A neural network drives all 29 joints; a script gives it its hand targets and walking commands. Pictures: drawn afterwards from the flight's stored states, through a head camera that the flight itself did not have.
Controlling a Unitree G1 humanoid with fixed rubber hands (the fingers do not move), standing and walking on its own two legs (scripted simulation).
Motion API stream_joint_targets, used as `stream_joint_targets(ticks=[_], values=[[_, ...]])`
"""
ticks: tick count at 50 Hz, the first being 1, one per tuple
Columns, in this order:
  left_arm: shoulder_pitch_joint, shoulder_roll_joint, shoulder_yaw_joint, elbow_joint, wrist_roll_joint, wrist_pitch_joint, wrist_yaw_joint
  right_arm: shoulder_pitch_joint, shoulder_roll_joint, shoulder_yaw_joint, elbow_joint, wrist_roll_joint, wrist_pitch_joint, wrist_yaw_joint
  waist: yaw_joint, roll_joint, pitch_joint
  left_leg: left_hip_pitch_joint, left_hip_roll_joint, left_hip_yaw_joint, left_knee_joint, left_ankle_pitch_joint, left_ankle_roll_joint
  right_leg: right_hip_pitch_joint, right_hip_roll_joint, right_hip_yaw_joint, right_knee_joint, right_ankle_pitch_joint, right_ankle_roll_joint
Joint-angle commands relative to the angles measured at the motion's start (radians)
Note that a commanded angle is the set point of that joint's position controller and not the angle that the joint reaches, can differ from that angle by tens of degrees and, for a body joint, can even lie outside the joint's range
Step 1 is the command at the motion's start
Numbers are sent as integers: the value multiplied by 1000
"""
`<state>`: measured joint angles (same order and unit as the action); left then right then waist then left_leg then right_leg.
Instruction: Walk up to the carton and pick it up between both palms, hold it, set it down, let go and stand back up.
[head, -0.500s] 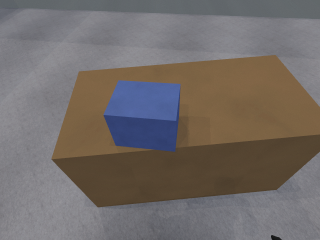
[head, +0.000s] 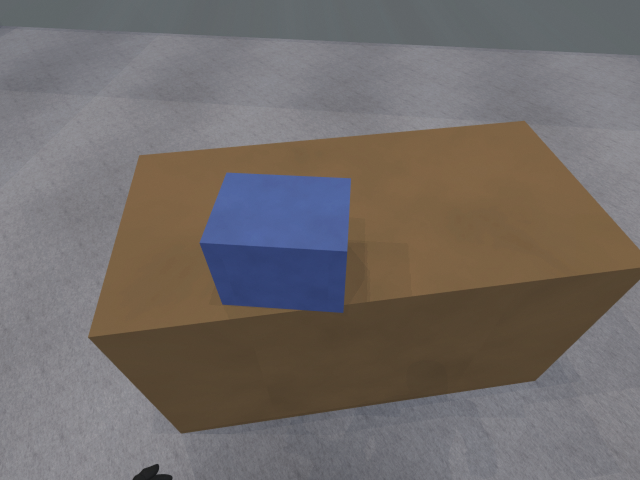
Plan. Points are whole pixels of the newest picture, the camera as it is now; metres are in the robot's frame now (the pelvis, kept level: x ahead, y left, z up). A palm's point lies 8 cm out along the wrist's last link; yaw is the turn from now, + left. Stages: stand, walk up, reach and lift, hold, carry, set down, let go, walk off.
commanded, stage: stand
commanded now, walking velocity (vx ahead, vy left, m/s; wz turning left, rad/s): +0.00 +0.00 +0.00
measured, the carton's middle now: (285, 243) +0.53 +0.09 -0.07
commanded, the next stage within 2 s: none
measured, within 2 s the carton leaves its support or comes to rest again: neither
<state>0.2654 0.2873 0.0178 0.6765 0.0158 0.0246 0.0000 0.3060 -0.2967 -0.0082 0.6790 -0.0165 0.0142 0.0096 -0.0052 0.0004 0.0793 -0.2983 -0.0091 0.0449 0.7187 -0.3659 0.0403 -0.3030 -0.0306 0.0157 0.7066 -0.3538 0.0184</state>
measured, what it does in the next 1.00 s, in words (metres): shifts its weight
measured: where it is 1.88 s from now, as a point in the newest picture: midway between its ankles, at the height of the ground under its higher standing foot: outside the picture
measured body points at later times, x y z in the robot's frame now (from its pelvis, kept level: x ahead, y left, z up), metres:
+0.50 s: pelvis +0.02 -0.01 +0.00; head +0.04 -0.01 +0.45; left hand +0.14 +0.26 -0.10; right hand +0.13 -0.28 -0.10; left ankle +0.01 +0.09 -0.72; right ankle +0.02 -0.15 -0.72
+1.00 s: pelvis +0.07 -0.01 +0.00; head +0.11 -0.02 +0.45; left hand +0.23 +0.24 -0.10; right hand +0.16 -0.30 -0.11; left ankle +0.01 +0.09 -0.72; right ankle +0.02 -0.15 -0.72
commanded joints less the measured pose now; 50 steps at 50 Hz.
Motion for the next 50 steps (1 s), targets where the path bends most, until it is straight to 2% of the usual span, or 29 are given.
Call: stream_joint_targets(ticks=[1, 2, 3, 4, 5, 8, 10, 12, 13, 15, 16, 17, 20, 23, 24, 28, 29, 30, 32, 35, 38, 39, 40, 41, 42, 44, 45, 47, 50], values=[[18, 142, 46, -97, 10, -18, 8, -35, -211, -65, -103, 5, -23, -8, 3, 101, 43, -77, 282, -356, -364, 127, 157, -44, 8, 26, 27, -31, -42], [64, 137, 53, -93, 15, -25, 8, -19, -206, -58, -102, 1, -22, -9, 22, 105, 13, -63, 261, -309, -323, 145, 134, 1, -7, 38, -47, -22, -53], [80, 148, 53, -95, 13, -35, 10, -32, -209, -53, -113, 5, -19, -8, 28, 104, -6, -76, 229, -257, -267, 230, 96, 51, -27, 70, -103, 126, -64], [90, 148, 54, -92, 10, -42, 8, -29, -177, -46, -116, 9, -19, -7, 19, 82, -61, -56, 179, -202, -229, 174, 60, 80, -44, 119, -124, 189, -83], [51, 166, 60, -96, 6, -44, 5, -6, -170, -43, -122, 12, -15, -5, -4, 54, -52, -74, 143, -176, -230, 119, 38, 79, -49, 133, -116, 202, -88], [18, 164, 55, -111, -4, -38, 1, -30, -168, -44, -127, 9, -7, -5, -5, 11, 8, -52, 112, -147, -204, 48, 21, -16, -62, 172, -162, 149, -94], [23, 179, 58, -115, -6, -39, 3, -30, -166, -46, -132, 8, -7, -1, -2, 32, -5, -2, 121, -141, -211, 115, 23, -27, -59, 164, -138, 223, -93], [2, 172, 56, -120, -5, -39, 1, -16, -179, -51, -133, 8, -8, -1, -20, 9, -17, -5, 145, -168, -246, 83, 38, -29, -29, 134, -110, 181, -80], [33, 167, 57, -113, -3, -38, 0, -6, -182, -51, -127, 7, -10, -1, -5, 5, -41, 1, 156, -185, -240, 84, 48, 13, -32, 143, -120, 175, -81], [34, 166, 56, -105, -6, -40, 0, -37, -166, -45, -131, 7, -9, -1, -4, -19, -65, 12, 135, -139, -203, 125, 32, 21, -50, 173, -154, 227, -88], [24, 188, 62, -110, -5, -39, -2, -37, -159, -46, -136, 7, -7, -2, -7, -22, -40, -10, 117, -128, -197, 73, 25, 6, -56, 190, -161, 167, -98], [21, 185, 61, -108, -9, -40, -2, -50, -166, -43, -131, 5, -7, -3, -3, -8, -54, 8, 115, -112, -186, 110, 15, 20, -67, 198, -166, 218, -98], [32, 195, 64, -108, -3, -41, -1, -18, -154, -48, -119, -2, -5, 0, -6, -48, -85, 41, 93, -83, -146, 79, -2, 19, -94, 234, -191, 205, -120], [5, 162, 54, -116, -4, -37, -3, -18, -150, -45, -107, 2, -12, 2, -14, -12, -63, 64, 115, -110, -214, 87, 17, -10, -47, 174, -171, 159, -95], [7, 161, 54, -116, -1, -37, -4, -23, -164, -50, -112, 0, -12, 2, -7, 29, -39, 70, 124, -125, -230, 93, 26, -35, -36, 171, -152, 161, -89], [-4, 153, 53, -117, -1, -38, -4, -46, -174, -51, -123, 9, -16, 0, -4, 6, -35, 21, 161, -169, -271, 156, 39, 15, -11, 131, -123, 238, -61], [10, 145, 56, -122, 3, -39, -8, -25, -182, -54, -116, 6, -19, 1, -4, 35, -53, 31, 165, -175, -294, 91, 45, 25, -6, 138, -105, 175, -65], [23, 138, 54, -113, 3, -41, -8, -33, -186, -56, -112, 8, -22, 0, 7, 31, -60, 50, 174, -173, -288, 115, 50, 23, -5, 129, -113, 182, -60], [19, 152, 58, -102, -1, -47, -7, -45, -177, -55, -117, 3, -26, -1, 2, 35, -85, 106, 151, -118, -229, 301, 32, 44, -25, 145, -119, 322, -66], [9, 153, 63, -112, 0, -50, -5, -17, -165, -58, -112, 6, -23, 2, -10, -11, -100, 113, 138, -89, -199, 283, 23, 43, -24, 157, -121, 347, -75], [-24, 161, 59, -116, -7, -45, 0, -28, -162, -54, -115, 11, -15, -1, -15, 38, -67, 123, 134, -67, -195, 426, 15, 35, -37, 163, -103, 491, -74], [-1, 160, 58, -113, -9, -45, 1, -25, -169, -56, -113, 8, -15, -1, -10, 19, -86, 152, 144, -69, -182, 451, 23, 38, -34, 159, -107, 501, -75], [-20, 166, 61, -116, -8, -43, 2, -20, -173, -59, -115, 9, -13, 0, -19, -11, -78, 142, 143, -71, -176, 465, 25, 45, -32, 158, -105, 510, -77], [-29, 154, 59, -121, -6, -40, 3, -17, -179, -61, -105, 12, -12, 1, -18, 14, -93, 130, 144, -67, -178, 483, 21, 76, -34, 155, -99, 524, -79], [-7, 161, 63, -114, -5, -39, 4, -26, -170, -63, -104, 8, -13, 1, -6, -23, -121, 141, 143, -58, -165, 429, 23, 86, -35, 159, -105, 501, -86], [-6, 167, 59, -111, -15, -37, 7, -54, -160, -58, -111, 7, -6, -2, -5, -43, -123, 140, 124, -28, -129, 459, 0, 104, -60, 191, -116, 656, -100], [-20, 172, 64, -120, -8, -36, 8, -31, -153, -63, -108, 1, -6, -1, -16, -52, -125, 119, 118, -29, -128, 409, 1, 131, -69, 204, -101, 631, -115], [-31, 178, 64, -117, -8, -33, 12, -55, -162, -65, -109, 3, -6, 1, -12, -28, -149, 137, 119, -25, -115, 423, -1, 133, -68, 197, -103, 654, -112], [-53, 172, 58, -117, -8, -26, 13, -40, -177, -67, -100, 9, -4, 0, -24, 27, -158, 194, 137, -35, -140, 564, 12, 101, -47, 161, -70, 663, -92]])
